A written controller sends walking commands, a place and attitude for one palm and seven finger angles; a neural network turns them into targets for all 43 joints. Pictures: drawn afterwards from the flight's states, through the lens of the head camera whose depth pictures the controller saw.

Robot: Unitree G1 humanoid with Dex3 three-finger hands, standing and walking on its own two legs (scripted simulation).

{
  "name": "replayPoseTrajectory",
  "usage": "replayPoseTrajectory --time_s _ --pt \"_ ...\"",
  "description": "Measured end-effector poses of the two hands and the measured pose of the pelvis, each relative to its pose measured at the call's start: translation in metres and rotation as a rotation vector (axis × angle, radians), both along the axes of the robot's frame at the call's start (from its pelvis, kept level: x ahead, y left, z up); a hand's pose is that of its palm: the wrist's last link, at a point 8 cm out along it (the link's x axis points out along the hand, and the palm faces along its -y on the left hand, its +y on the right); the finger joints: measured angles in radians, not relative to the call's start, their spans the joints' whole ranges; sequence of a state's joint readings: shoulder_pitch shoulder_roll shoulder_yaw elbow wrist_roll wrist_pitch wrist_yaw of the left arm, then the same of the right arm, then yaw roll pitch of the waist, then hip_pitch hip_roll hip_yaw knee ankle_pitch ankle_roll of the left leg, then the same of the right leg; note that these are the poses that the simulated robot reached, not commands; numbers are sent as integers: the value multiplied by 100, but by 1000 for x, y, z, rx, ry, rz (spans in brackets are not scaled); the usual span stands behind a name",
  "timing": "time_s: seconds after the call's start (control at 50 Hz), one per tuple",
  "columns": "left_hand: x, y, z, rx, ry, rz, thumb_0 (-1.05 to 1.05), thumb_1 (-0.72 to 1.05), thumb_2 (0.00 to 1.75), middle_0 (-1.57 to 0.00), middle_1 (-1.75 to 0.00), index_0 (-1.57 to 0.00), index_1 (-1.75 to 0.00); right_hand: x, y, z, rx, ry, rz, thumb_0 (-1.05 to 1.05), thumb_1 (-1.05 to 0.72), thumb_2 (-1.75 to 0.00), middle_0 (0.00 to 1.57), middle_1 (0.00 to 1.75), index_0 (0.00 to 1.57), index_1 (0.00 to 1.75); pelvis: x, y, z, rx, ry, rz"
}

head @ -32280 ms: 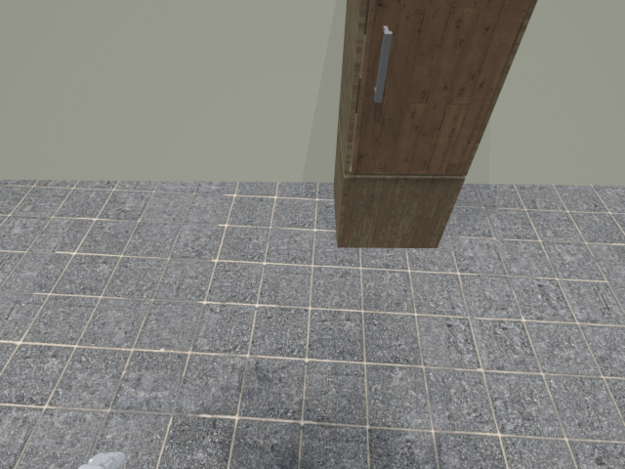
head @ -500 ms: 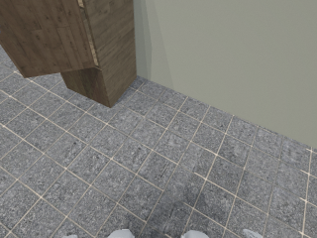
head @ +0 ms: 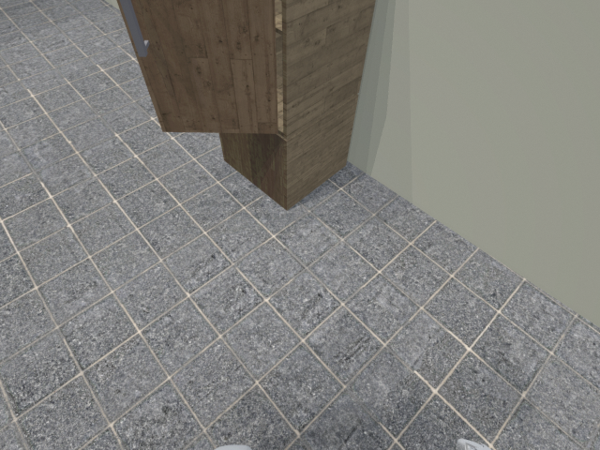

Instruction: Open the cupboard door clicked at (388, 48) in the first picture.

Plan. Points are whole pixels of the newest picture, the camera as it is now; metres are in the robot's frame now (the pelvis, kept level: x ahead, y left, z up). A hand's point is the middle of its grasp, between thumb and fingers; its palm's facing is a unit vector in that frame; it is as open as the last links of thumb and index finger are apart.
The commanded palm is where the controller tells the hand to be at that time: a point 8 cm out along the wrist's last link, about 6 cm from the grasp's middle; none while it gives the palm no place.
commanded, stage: turn to face it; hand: left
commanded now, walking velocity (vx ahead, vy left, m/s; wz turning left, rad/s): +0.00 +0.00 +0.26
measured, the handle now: (133, 15) +1.01 +0.48 +0.04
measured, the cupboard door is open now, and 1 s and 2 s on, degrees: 45 45 45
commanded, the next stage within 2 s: take the last steps up to it in 0.08 s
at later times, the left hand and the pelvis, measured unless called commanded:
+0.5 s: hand out of the picture +0.01 +0.20 -0.16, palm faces +0.24 -0.95 -0.21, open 7.4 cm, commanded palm none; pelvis +0.04 +0.01 +0.01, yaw +10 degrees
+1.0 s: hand (126, 355) +0.26 +0.31 -0.15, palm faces +0.22 -0.95 -0.21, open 7.4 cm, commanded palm none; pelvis +0.18 +0.10 -0.01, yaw +12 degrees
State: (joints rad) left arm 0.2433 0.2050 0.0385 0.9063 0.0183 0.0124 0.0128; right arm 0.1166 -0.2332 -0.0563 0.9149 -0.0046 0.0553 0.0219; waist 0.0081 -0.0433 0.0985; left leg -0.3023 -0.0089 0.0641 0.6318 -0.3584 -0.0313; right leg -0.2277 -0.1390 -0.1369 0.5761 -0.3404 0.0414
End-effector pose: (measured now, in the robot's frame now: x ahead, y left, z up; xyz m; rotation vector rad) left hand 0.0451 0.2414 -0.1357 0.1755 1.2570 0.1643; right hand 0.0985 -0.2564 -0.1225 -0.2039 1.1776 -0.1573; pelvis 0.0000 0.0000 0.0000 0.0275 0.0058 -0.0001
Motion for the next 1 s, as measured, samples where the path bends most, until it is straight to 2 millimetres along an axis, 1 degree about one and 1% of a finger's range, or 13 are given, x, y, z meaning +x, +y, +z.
replayPoseTrajectory --time_s 0.04,0.1,0.22,0.3,0.4,0.48,0.54,0.62,0.66,0.72,0.78,0.9,1.0 --pt "-12 7 -12 -15 29 36 0 90 90 -20 -30 -21 -30 12 8 -2 -19 -26 36 0 -91 -90 19 30 19 30 2 6 -8 -16 4 18" --pt "-23 15 -17 -12 78 74 1 90 90 -20 -30 -20 -30 20 19 1 -30 -30 78 0 -91 -89 19 30 20 30 1 7 -7 -15 0 32" --pt "-21 15 -2 4 53 115 1 90 90 -20 -30 -20 -30 16 27 -1 -7 9 114 0 -90 -89 20 30 20 30 1 1 2 -36 -2 72" --pt "-17 10 1 29 -9 122 1 90 90 -20 -30 -20 -30 12 22 -16 31 35 112 0 -90 -89 20 30 20 30 6 -9 -5 -18 1 90" --pt "-33 2 9 19 -7 183 0 90 90 -20 -30 -20 -30 18 18 -14 39 93 139 1 -90 -89 20 30 20 30 16 -4 2 -25 -11 140" --pt "-49 1 11 -16 52 223 0 90 90 -20 -30 -20 -30 37 27 -1 30 99 157 1 -91 -89 20 30 20 30 32 8 10 -10 3 172" --pt "-60 8 6 -44 101 262 0 90 90 -20 -30 -20 -30 61 44 4 19 90 195 1 -91 -90 19 30 19 30 44 23 11 -2 12 194" --pt "-72 30 -11 -76 177 314 0 90 90 -20 -30 -21 -30 102 78 0 -5 34 257 1 -91 -90 19 30 19 29 65 54 -2 -14 15 214" --pt "-70 45 -20 -80 216 320 0 90 90 -20 -30 -21 -30 115 94 -5 -18 -6 267 1 -91 -90 19 30 19 30 72 67 -10 -20 12 219" --pt "-43 68 -19 -60 214 305 1 90 90 -20 -30 -20 -30 117 113 -4 -14 -5 253 0 -91 -90 19 30 20 30 86 78 -7 -14 12 210" --pt "4 88 -8 -41 135 281 1 91 90 -20 -30 -20 -30 107 129 -5 10 52 237 0 -91 -89 19 30 20 30 102 87 2 -14 13 212" --pt "115 108 11 -14 -54 207 1 91 90 -20 -30 -20 -30 86 135 -12 40 198 171 0 -92 -89 20 30 20 30 142 100 8 -6 1 210" --pt "194 111 10 7 -175 160 0 91 90 -20 -30 -20 -30 85 132 -32 66 300 120 0 -91 -89 20 30 20 30 185 102 -7 6 -22 212"
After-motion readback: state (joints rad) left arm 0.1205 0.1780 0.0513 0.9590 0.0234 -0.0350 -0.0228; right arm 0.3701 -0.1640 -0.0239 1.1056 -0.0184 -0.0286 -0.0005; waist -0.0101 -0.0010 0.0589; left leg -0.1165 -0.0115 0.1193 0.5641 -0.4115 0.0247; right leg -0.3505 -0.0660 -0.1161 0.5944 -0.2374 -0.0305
